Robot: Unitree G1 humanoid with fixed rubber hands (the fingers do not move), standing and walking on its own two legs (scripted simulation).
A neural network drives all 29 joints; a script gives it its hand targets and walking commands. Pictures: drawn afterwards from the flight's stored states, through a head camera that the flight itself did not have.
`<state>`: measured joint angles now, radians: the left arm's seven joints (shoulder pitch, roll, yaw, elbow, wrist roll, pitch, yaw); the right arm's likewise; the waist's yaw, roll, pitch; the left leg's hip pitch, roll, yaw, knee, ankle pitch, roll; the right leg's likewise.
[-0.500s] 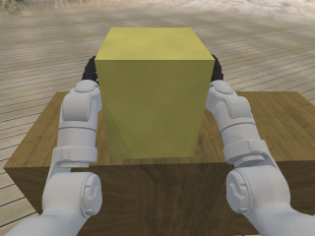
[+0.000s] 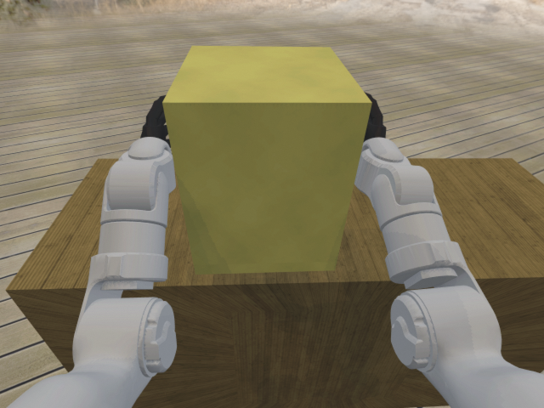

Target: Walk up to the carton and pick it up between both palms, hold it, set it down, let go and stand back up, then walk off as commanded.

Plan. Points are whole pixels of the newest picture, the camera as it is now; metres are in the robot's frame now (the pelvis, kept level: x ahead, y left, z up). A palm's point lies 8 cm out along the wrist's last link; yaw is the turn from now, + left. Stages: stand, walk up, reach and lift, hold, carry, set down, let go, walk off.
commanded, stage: hold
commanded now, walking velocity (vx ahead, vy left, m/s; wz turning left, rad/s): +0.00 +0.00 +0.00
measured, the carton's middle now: (263, 158) +0.40 +0.02 +0.24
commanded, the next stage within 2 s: none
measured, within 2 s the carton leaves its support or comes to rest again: neither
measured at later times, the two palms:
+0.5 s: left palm (157, 153) +0.39 +0.16 +0.25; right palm (367, 151) +0.39 -0.13 +0.25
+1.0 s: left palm (156, 149) +0.38 +0.16 +0.26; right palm (368, 148) +0.39 -0.13 +0.26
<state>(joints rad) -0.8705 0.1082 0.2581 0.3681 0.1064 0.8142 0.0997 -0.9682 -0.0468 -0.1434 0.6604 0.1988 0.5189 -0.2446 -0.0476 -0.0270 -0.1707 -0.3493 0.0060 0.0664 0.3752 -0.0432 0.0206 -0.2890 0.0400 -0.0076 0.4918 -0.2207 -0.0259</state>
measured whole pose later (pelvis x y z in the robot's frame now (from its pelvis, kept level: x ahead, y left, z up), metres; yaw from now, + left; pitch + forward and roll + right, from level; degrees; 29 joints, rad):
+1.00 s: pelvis +0.00 +0.00 +0.00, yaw +0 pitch +1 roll +0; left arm -0.87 0.11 0.26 0.38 0.10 0.81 0.10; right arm -0.97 -0.05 -0.14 0.67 0.20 0.52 -0.24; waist -0.05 -0.03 -0.17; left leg -0.35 0.01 0.07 0.38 -0.04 0.02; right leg -0.29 0.04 -0.01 0.49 -0.22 -0.03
